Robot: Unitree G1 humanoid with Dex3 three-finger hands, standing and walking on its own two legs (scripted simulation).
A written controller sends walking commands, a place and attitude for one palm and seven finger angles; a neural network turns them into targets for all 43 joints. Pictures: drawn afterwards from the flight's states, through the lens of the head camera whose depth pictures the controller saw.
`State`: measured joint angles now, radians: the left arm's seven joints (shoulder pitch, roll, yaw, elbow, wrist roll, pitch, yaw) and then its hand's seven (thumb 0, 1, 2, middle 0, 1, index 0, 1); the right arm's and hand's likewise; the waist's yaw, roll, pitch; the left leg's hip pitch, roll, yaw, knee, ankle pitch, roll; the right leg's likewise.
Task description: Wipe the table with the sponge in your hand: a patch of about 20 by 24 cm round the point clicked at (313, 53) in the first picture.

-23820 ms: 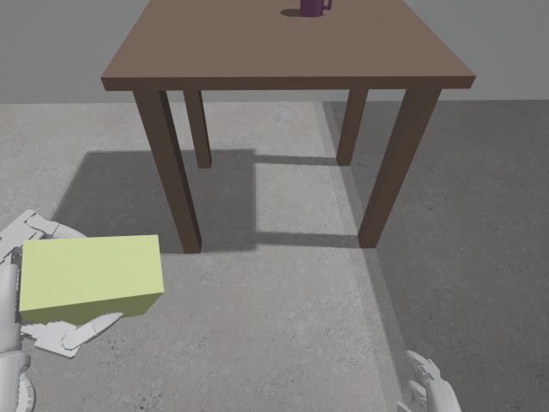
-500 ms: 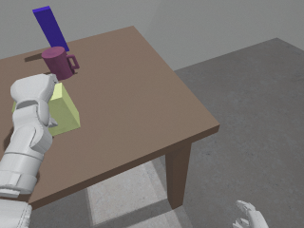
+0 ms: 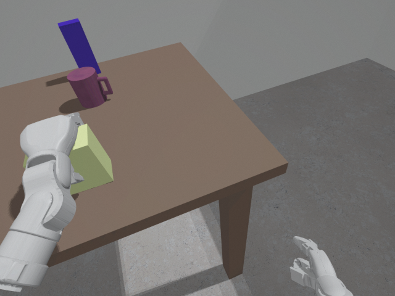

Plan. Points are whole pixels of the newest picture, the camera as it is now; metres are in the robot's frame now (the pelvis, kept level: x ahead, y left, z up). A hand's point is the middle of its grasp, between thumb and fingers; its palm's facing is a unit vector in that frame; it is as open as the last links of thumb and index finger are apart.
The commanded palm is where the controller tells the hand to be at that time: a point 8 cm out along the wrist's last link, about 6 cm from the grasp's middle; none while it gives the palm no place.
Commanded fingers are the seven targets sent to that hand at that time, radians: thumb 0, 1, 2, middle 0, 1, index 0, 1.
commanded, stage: wipe back along the middle lane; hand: left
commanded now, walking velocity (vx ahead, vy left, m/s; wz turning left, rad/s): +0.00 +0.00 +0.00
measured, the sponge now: (78, 168) +0.32 +0.30 +0.11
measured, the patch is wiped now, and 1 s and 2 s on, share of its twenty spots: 0.50 0.50 0.50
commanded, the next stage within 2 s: slide across to the third lane in 0.74 s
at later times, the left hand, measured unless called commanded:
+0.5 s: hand (65, 167) +0.28 +0.28 +0.16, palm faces +0.18 -0.05 -0.98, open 10.6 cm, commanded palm +0.22 +0.27 +0.19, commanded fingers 0.00 0.10 1.30 -1.20 -1.60 -1.20 -1.60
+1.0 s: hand (66, 178) +0.25 +0.26 +0.16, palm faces +0.27 -0.11 -0.96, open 10.6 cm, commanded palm +0.21 +0.24 +0.20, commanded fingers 0.00 0.10 1.30 -1.20 -1.60 -1.20 -1.60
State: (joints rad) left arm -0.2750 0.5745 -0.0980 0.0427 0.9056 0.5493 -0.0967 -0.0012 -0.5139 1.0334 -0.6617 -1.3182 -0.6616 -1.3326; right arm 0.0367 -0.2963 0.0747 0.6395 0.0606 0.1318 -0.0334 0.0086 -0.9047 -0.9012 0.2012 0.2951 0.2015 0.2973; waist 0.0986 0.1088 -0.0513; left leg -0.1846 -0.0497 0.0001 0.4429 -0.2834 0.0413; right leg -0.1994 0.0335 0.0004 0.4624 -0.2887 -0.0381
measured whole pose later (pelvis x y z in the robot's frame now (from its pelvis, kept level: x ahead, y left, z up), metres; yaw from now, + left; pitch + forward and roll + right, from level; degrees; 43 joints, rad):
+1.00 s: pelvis +0.00 +0.00 +0.00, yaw +0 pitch -1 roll +0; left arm -0.03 0.47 -0.15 -0.37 0.91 0.74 -0.01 0.00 -0.50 1.03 -0.64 -1.33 -0.65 -1.34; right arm -0.01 -0.28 0.09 0.62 0.06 0.15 -0.01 0.01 -0.90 -0.90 0.20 0.30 0.20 0.30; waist 0.14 0.11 -0.04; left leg -0.14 -0.05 0.01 0.45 -0.29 0.05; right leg -0.16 0.03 0.01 0.48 -0.30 -0.04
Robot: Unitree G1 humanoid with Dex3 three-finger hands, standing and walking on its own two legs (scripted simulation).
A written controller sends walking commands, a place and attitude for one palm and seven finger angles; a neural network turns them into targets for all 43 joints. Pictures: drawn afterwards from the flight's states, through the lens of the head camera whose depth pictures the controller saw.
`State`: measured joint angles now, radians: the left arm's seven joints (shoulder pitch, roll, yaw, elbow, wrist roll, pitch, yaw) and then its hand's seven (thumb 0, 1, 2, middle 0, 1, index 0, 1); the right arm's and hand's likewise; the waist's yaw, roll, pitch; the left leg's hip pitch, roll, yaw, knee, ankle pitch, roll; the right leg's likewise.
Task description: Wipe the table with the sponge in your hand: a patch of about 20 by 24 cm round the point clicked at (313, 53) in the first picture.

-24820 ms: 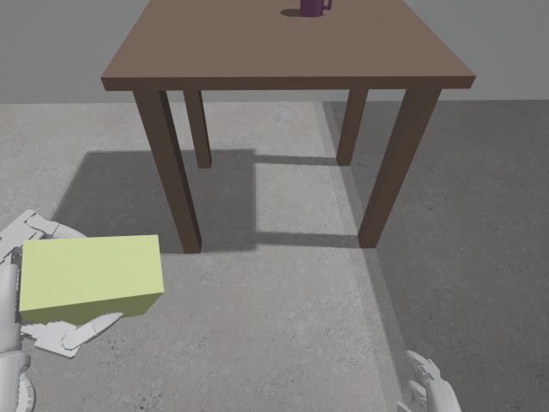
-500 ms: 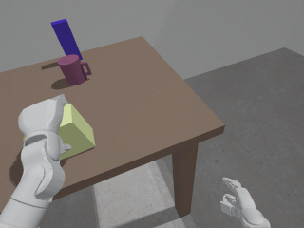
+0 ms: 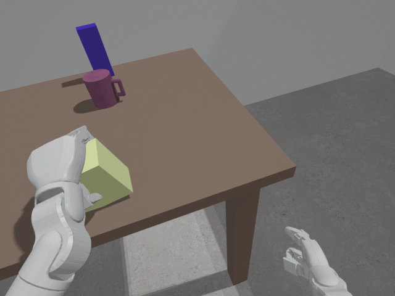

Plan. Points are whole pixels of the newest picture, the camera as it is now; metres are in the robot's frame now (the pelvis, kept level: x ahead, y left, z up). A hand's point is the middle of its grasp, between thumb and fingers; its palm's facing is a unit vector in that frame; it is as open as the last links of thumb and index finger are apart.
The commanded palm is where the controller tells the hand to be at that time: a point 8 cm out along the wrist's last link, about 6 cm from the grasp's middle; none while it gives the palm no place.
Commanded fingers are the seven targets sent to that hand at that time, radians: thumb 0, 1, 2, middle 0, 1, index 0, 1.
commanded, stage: slide across to the third lane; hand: left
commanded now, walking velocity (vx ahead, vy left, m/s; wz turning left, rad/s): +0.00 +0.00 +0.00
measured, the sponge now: (94, 183) +0.27 +0.26 +0.12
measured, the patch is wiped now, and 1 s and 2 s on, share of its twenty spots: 0.50 0.50 0.75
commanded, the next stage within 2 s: wipe forward along the third lane in 0.56 s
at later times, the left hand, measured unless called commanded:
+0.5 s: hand (111, 164) +0.27 +0.21 +0.18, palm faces +0.22 -0.16 -0.96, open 10.6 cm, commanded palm +0.23 +0.20 +0.23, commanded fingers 0.00 0.10 1.30 -1.20 -1.60 -1.20 -1.60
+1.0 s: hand (125, 157) +0.30 +0.19 +0.17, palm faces +0.12 -0.06 -0.99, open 10.6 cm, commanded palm +0.27 +0.21 +0.22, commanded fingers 0.00 0.10 1.30 -1.20 -1.60 -1.20 -1.60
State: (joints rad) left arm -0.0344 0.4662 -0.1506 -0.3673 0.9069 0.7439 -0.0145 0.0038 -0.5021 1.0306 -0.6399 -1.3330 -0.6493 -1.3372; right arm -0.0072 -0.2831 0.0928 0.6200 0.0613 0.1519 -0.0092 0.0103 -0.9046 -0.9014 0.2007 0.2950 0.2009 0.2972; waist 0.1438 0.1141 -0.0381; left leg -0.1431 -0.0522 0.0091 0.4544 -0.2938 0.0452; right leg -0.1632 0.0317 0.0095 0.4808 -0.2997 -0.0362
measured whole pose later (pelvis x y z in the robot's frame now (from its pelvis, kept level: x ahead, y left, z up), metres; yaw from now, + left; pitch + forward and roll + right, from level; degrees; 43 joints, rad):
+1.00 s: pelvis -0.03 -0.04 +0.00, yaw +0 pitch -3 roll +2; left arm -0.41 0.44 -0.30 0.09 0.92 0.74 -0.10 -0.02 -0.54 1.03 -0.69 -1.29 -0.70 -1.29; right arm -0.01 -0.29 0.10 0.70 0.05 0.12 -0.04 0.01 -0.90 -0.90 0.20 0.30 0.20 0.30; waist 0.10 0.11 -0.04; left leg -0.14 -0.02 0.00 0.42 -0.23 0.00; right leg -0.18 0.07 0.00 0.48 -0.25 -0.09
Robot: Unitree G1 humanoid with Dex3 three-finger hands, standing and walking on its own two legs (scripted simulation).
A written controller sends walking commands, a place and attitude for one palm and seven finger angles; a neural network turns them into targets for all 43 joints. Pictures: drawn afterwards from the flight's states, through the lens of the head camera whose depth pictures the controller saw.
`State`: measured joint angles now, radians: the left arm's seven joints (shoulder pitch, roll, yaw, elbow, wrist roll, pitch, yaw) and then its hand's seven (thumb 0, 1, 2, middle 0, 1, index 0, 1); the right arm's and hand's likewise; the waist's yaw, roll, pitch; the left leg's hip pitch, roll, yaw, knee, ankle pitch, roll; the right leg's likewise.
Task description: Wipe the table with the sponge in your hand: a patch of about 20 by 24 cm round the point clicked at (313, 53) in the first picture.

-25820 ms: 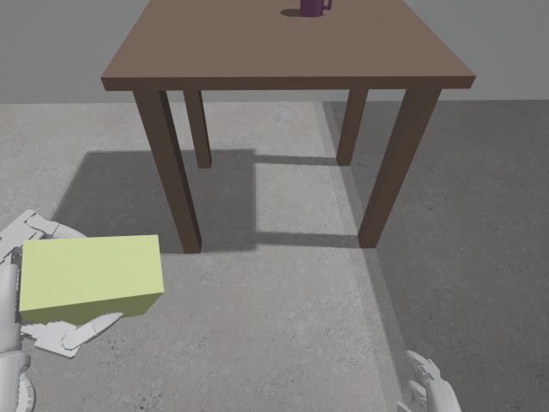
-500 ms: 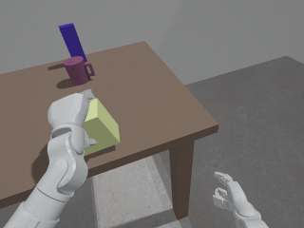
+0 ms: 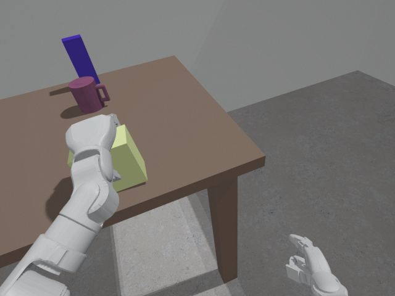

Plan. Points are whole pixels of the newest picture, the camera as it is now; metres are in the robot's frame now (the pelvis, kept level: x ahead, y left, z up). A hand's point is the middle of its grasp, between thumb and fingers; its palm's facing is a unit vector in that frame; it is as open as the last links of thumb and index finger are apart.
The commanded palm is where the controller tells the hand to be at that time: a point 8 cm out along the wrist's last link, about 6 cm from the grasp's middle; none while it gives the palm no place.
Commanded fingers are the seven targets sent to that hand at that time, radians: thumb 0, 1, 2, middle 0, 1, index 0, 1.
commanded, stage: wipe forward along the third lane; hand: left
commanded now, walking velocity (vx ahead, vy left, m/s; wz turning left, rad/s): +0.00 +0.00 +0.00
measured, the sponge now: (114, 168) +0.33 +0.23 +0.12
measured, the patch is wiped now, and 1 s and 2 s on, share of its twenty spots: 0.50 0.75 0.75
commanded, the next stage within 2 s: wipe back along the third lane in 1.40 s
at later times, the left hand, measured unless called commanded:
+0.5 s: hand (103, 140) +0.37 +0.26 +0.16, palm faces +0.04 -0.01 -1.00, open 10.5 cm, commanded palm +0.35 +0.28 +0.20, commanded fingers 0.00 0.10 1.30 -1.20 -1.60 -1.20 -1.60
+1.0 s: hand (100, 128) +0.41 +0.29 +0.16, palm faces -0.03 +0.01 -1.00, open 10.5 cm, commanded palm +0.40 +0.30 +0.19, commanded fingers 0.00 0.10 1.30 -1.20 -1.60 -1.20 -1.60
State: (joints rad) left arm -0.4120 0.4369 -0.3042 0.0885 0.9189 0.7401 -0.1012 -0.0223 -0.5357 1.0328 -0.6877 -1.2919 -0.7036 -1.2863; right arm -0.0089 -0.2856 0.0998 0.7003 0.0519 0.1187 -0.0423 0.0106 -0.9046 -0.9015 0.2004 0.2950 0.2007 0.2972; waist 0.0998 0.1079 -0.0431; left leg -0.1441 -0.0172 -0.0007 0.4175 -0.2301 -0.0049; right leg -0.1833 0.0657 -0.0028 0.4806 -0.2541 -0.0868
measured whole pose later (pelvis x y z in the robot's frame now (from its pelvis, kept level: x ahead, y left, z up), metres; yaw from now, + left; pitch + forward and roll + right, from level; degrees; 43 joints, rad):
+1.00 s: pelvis +0.01 +0.00 +0.00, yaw +1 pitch +3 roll +1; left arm -0.76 0.53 -0.16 0.73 0.95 0.35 -0.08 0.00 -0.55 1.04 -0.71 -1.28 -0.72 -1.28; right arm 0.17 -0.31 0.05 0.75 0.06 0.10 -0.11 0.01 -0.90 -0.90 0.20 0.30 0.20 0.30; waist 0.02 0.07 -0.07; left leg -0.26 -0.02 -0.02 0.44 -0.24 0.00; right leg -0.27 0.07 -0.02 0.47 -0.25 -0.08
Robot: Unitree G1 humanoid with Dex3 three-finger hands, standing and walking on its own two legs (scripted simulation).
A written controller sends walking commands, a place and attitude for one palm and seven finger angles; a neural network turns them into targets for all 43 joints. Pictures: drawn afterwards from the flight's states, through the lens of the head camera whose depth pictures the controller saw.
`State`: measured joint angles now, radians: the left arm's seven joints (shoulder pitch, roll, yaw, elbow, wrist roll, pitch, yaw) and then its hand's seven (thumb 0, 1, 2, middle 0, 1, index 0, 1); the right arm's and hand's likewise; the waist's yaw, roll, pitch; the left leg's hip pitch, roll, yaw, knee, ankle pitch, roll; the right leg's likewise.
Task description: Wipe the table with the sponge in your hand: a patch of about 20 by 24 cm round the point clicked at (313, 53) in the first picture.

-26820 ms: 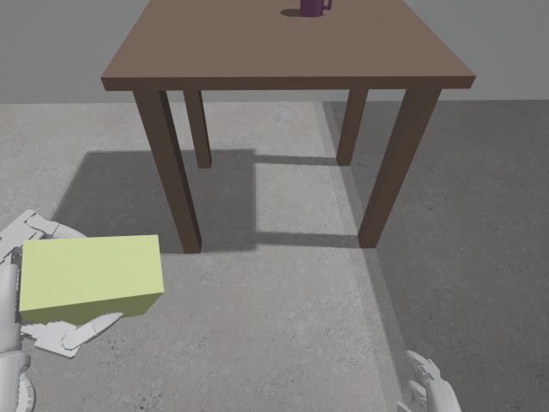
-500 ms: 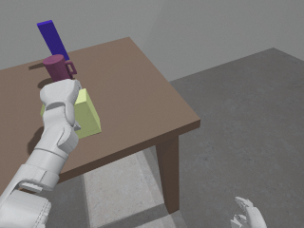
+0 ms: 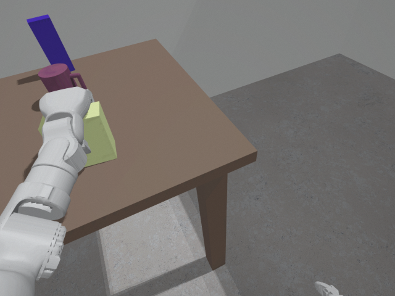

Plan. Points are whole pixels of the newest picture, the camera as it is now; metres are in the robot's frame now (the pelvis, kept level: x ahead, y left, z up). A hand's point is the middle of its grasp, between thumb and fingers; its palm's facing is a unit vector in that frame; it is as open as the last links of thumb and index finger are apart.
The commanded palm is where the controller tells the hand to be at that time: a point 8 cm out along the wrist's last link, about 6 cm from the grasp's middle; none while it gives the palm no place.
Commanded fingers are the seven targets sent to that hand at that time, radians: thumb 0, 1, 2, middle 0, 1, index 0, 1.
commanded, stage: wipe forward along the third lane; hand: left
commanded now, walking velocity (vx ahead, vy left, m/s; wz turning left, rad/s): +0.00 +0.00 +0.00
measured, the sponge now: (85, 143) +0.40 +0.28 +0.11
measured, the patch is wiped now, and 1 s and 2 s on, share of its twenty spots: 0.75 0.75 0.75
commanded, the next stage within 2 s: wipe back along the third lane in 0.40 s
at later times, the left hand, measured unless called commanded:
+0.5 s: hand (76, 113) +0.45 +0.30 +0.16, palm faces -0.07 +0.03 -1.00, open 10.5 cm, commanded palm +0.43 +0.30 +0.19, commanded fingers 0.00 0.10 1.30 -1.20 -1.60 -1.20 -1.60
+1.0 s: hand (75, 119) +0.43 +0.30 +0.16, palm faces +0.06 +0.02 -1.00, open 10.6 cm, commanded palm +0.39 +0.28 +0.19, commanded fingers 0.00 0.10 1.30 -1.20 -1.60 -1.20 -1.60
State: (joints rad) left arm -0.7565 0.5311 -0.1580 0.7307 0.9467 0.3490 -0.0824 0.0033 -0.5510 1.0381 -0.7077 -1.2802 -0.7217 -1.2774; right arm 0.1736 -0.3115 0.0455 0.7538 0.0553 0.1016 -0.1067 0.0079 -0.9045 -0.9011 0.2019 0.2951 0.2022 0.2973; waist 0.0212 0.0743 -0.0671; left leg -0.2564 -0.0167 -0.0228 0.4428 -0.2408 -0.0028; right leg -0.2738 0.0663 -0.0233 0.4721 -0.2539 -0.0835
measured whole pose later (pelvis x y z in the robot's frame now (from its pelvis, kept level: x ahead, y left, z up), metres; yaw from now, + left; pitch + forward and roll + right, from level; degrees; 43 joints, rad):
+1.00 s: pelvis +0.04 +0.04 +0.00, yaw +0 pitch +4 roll +0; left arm -0.68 0.44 -0.28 0.51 0.94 0.58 -0.02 0.00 -0.52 1.04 -0.66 -1.34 -0.67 -1.33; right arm 0.07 -0.30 0.06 0.70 0.07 0.14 -0.04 0.01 -0.91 -0.90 0.20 0.29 0.20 0.30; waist 0.06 0.09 -0.09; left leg -0.20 -0.06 -0.01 0.39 -0.26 0.05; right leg -0.21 0.02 -0.01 0.41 -0.28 -0.03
